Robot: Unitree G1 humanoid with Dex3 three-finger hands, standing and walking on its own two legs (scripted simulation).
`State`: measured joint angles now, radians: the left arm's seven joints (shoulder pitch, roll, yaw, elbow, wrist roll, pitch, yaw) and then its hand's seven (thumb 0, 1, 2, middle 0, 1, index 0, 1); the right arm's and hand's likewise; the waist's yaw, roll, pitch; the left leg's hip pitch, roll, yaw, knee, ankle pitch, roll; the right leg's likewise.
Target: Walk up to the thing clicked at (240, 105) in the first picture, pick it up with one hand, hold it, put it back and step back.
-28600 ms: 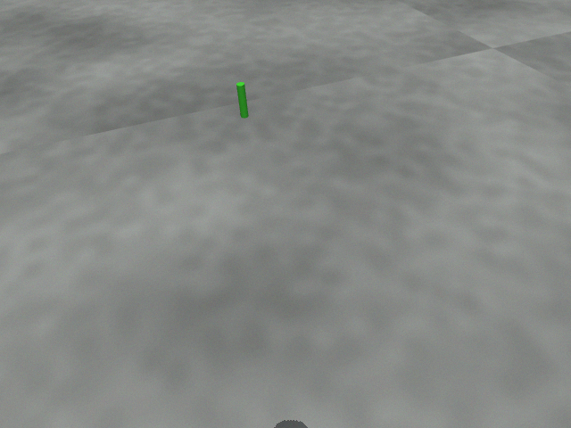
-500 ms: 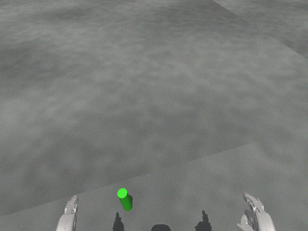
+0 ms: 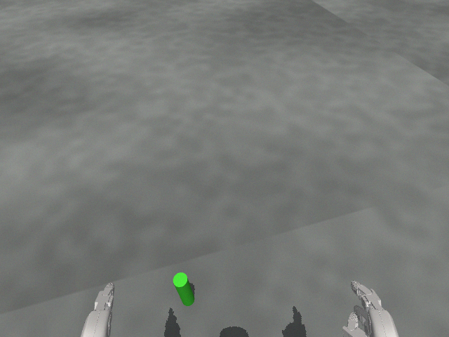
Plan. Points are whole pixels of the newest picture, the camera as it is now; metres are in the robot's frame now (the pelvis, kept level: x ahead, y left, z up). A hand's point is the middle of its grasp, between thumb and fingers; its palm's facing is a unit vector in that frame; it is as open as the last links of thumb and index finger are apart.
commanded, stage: home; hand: left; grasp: from the side
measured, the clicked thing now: (184, 290) +0.42 +0.19 -0.61
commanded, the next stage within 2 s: stand in 0.40 s
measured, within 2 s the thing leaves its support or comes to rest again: neither
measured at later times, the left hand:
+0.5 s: hand (135, 334) +0.17 +0.18 -0.06, palm faces +0.10 -0.95 -0.28, open 17.5 cm
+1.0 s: hand out of the picture +0.13 +0.22 -0.10, palm faces -0.03 -0.94 -0.34, open 8.5 cm
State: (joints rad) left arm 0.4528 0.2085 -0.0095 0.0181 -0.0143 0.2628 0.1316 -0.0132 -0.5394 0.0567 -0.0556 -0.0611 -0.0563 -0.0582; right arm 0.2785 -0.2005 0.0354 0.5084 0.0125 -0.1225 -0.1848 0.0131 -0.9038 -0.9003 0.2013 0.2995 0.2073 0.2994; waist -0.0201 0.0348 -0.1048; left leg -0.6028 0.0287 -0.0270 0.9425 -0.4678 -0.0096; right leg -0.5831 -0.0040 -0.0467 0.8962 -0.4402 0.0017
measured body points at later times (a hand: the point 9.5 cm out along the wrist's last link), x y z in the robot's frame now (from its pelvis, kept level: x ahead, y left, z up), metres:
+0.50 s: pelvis +0.00 +0.00 +0.00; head +0.02 +0.00 +0.45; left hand +0.16 +0.23 -0.03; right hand +0.17 -0.24 -0.07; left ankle +0.01 +0.12 -0.69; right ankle +0.01 -0.12 -0.69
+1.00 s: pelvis +0.00 +0.00 +0.02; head +0.02 +0.00 +0.47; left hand +0.13 +0.27 -0.08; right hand +0.12 -0.27 -0.09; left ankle +0.01 +0.12 -0.69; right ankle +0.01 -0.12 -0.69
